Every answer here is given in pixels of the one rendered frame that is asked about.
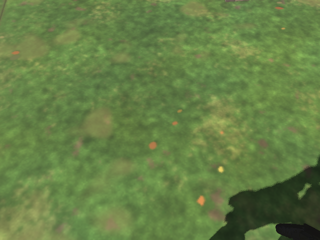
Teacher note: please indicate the robot right hand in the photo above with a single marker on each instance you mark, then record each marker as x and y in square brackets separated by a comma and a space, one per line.
[297, 231]

